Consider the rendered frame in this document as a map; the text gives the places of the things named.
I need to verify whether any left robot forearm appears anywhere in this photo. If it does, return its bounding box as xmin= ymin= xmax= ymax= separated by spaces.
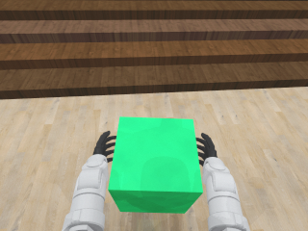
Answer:
xmin=62 ymin=154 xmax=109 ymax=231

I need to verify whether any carton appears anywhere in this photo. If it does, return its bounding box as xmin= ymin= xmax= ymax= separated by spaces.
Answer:
xmin=108 ymin=116 xmax=203 ymax=214

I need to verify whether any left robot hand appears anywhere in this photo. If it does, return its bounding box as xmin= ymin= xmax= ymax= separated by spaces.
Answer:
xmin=92 ymin=131 xmax=116 ymax=163

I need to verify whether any right robot forearm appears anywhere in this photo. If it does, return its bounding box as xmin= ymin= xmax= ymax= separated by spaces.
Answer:
xmin=202 ymin=157 xmax=250 ymax=231

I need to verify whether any right robot hand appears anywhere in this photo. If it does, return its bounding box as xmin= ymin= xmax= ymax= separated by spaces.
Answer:
xmin=195 ymin=133 xmax=218 ymax=166

